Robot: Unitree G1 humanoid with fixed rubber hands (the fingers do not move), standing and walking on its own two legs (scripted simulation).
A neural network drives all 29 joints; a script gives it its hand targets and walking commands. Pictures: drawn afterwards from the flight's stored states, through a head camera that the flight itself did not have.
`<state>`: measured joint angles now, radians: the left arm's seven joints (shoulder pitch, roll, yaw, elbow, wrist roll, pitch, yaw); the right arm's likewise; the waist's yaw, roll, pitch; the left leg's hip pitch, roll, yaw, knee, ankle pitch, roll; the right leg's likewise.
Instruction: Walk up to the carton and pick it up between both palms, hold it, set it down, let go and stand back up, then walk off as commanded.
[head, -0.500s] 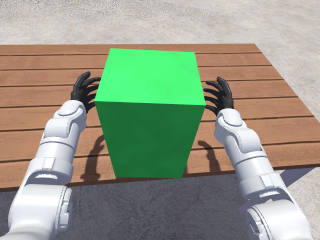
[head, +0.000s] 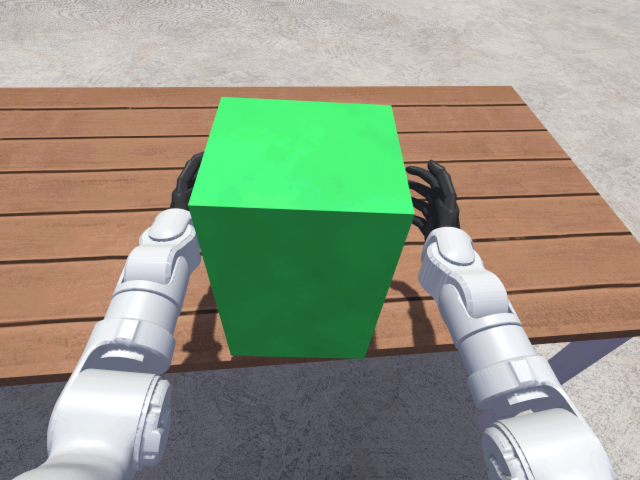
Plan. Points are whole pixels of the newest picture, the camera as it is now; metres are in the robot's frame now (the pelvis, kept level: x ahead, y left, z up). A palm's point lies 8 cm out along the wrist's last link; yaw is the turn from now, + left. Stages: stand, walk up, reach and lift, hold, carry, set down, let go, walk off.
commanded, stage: reach and lift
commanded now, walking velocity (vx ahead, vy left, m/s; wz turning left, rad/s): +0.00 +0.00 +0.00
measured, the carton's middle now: (301, 244) +0.39 +0.01 +0.10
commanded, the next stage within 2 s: none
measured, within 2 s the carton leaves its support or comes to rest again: leaves its support in 1.36 s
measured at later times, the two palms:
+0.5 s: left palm (192, 216) +0.44 +0.14 +0.11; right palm (419, 227) +0.38 -0.13 +0.13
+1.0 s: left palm (194, 215) +0.43 +0.14 +0.12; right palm (422, 233) +0.37 -0.13 +0.13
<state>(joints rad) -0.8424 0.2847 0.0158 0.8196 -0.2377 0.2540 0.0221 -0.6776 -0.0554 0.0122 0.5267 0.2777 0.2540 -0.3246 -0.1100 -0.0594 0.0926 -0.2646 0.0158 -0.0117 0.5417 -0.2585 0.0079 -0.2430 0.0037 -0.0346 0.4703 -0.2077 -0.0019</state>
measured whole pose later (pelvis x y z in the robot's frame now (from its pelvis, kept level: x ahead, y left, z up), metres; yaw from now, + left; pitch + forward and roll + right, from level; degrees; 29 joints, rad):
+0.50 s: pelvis +0.00 +0.00 +0.00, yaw +0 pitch -1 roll -1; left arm -0.84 0.23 0.04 0.82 -0.15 0.27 0.06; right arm -0.68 0.02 0.01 0.53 0.20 0.24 -0.37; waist -0.10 -0.06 0.09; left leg -0.26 0.02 -0.01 0.54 -0.26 0.01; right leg -0.24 0.00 -0.03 0.47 -0.21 0.00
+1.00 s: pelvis +0.00 +0.00 +0.00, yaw +0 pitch -1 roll -1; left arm -0.84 0.12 0.22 0.90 0.13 0.17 -0.01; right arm -0.62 0.14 -0.19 0.58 -0.07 0.10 -0.25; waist -0.09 -0.06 0.02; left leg -0.26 0.02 -0.01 0.54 -0.26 0.01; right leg -0.24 0.00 -0.03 0.46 -0.20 0.00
